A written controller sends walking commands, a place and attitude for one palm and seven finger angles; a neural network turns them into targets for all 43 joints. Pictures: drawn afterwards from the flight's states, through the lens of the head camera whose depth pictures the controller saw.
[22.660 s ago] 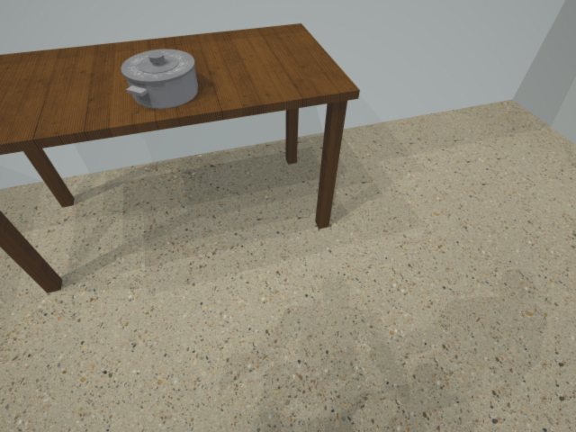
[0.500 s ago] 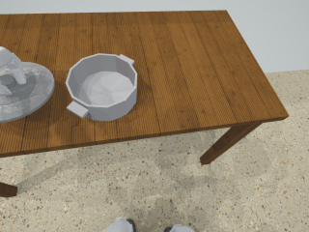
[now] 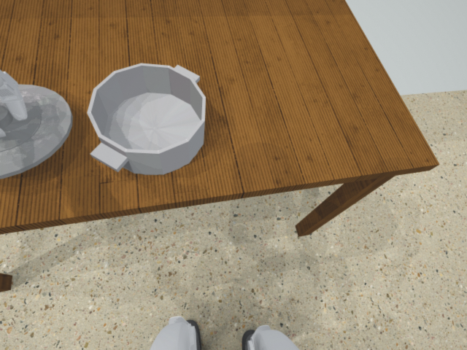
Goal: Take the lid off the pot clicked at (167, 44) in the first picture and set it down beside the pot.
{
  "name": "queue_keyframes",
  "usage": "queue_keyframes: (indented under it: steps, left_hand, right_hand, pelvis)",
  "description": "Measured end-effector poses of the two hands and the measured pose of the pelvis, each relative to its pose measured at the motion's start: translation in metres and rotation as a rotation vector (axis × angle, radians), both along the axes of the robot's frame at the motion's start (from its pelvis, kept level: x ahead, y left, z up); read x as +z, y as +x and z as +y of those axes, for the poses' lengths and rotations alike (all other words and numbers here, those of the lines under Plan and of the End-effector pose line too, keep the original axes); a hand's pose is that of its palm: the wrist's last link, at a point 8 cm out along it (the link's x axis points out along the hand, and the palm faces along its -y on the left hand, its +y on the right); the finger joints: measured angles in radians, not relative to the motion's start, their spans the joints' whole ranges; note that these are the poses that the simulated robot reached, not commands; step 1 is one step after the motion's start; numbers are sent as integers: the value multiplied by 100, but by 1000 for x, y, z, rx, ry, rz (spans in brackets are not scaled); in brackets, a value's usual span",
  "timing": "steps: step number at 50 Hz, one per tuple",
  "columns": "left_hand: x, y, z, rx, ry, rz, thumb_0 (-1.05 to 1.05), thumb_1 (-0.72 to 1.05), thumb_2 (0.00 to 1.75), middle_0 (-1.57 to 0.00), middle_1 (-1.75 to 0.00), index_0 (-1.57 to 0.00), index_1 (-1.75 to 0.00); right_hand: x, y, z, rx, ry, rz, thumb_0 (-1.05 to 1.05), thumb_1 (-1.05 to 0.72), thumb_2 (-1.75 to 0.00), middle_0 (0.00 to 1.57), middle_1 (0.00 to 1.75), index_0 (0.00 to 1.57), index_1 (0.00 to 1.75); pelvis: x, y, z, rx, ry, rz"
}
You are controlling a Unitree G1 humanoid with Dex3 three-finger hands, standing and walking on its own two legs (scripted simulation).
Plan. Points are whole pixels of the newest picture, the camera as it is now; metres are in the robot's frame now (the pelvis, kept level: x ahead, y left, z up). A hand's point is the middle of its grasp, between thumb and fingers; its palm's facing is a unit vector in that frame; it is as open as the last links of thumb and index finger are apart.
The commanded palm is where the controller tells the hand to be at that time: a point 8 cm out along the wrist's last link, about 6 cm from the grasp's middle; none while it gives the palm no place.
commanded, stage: lower the lid onto the table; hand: left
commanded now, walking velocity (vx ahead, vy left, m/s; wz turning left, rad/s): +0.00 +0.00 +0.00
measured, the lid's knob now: out of the picture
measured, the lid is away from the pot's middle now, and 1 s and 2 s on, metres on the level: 0.24 0.24 0.24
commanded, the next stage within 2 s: open the fingers wide in 0.32 s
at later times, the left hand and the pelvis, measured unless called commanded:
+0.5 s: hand out of the picture +0.47 +0.35 +0.03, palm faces -0.44 -0.13 -0.89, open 6.4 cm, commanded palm +0.49 +0.33 +0.09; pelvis -0.01 +0.01 -0.01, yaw -1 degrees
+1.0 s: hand out of the picture +0.45 +0.34 +0.04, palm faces -0.42 -0.13 -0.90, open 7.2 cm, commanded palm +0.48 +0.33 +0.09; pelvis -0.01 +0.00 -0.01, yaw +1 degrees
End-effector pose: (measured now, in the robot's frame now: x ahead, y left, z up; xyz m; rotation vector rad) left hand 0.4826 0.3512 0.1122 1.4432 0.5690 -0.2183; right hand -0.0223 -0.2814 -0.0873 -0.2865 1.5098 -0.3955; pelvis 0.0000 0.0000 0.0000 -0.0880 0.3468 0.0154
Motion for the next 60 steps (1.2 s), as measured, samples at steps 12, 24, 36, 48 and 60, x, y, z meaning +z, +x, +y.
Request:
queue_keyframes:
  steps: [12,24,36,48,60]
  left_hand:
    - [-16,2,-1,-11,-1,0,6,36,59,-68,-92,-79,-98]
    - [-27,-3,2,5,-4,-35,7,36,58,-68,-93,-80,-98]
    - [-28,-24,-1,1,14,-14,6,38,61,-63,-94,-78,-100]
    - [-20,-31,-7,6,11,-54,2,36,65,-59,-95,-67,-98]
    - [-15,-34,-10,17,10,-27,1,19,64,-48,-92,-49,-92]
  right_hand:
    - [-6,-6,8,-1,5,15,0,-90,-90,21,30,21,30]
    - [-10,-15,13,-17,22,20,0,-90,-90,21,30,21,30]
    - [-14,5,17,10,55,-30,0,-90,-90,21,30,21,30]
    - [-14,20,9,42,51,-79,0,-90,-90,21,30,21,30]
    - [-17,10,0,26,55,-67,0,-90,-90,21,30,21,30]
  pelvis:
    - [-7,-5,4,3,-14,22]
    - [-12,-10,7,0,-22,37]
    - [-8,-12,7,16,-19,0]
    - [-7,-14,3,22,-11,-18]
    - [-8,-15,-6,16,-3,-23]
